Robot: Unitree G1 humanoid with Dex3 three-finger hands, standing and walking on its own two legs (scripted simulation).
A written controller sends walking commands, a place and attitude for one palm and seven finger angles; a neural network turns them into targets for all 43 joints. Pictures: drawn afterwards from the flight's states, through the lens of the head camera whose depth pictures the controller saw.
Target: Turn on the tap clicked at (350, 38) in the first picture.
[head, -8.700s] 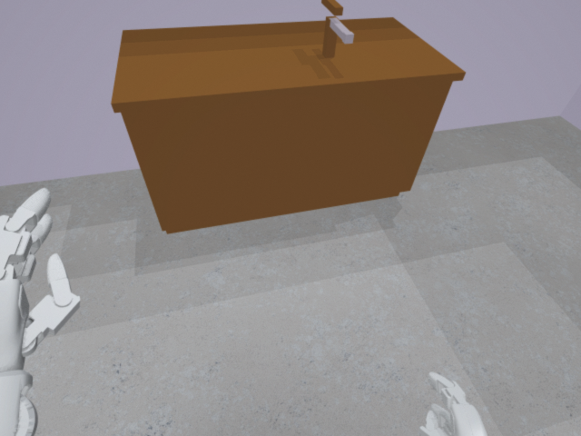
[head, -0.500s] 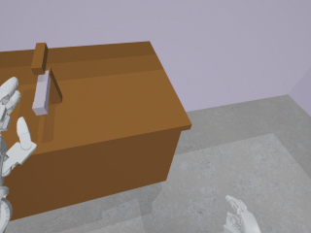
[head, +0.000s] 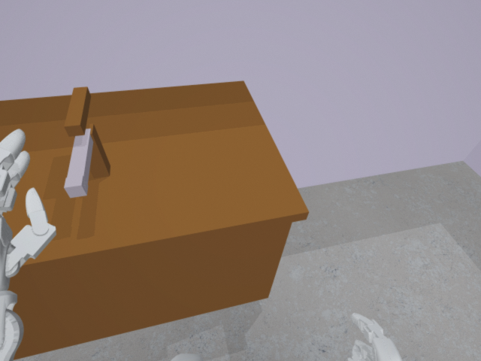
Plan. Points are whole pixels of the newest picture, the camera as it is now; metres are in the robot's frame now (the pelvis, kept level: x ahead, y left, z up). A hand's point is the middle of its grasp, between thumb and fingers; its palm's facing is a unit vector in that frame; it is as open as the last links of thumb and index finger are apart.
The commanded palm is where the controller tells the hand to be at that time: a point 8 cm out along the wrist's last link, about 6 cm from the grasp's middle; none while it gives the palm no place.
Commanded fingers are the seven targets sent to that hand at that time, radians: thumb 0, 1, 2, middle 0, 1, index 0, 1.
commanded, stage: come to a stop and stand still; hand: left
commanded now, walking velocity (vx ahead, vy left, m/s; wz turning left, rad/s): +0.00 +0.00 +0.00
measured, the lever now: (76, 186) +0.36 +0.34 +0.07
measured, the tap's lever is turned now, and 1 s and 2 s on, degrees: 0 0 0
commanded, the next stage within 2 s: look again from close up in 1.44 s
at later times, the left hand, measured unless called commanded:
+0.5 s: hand (4, 185) +0.26 +0.34 +0.18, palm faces +0.39 -0.84 -0.38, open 7.4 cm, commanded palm +0.20 +0.36 +0.19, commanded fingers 0.00 0.90 0.90 -0.20 -0.30 -0.20 -0.30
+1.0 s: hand (31, 181) +0.28 +0.32 +0.18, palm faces +0.38 -0.85 -0.37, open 7.4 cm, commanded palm +0.22 +0.35 +0.19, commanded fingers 0.00 0.90 0.90 -0.20 -0.30 -0.20 -0.30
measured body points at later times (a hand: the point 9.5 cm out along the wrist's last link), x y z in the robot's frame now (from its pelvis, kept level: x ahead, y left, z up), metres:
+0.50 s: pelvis +0.04 +0.08 +0.01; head +0.07 +0.11 +0.46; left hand +0.24 +0.38 +0.20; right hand +0.19 -0.12 -0.08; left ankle +0.05 +0.14 -0.73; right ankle +0.08 -0.06 -0.73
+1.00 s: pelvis +0.07 +0.07 +0.02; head +0.09 +0.08 +0.46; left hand +0.25 +0.36 +0.20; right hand +0.26 -0.16 -0.05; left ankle +0.05 +0.14 -0.73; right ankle +0.08 -0.06 -0.73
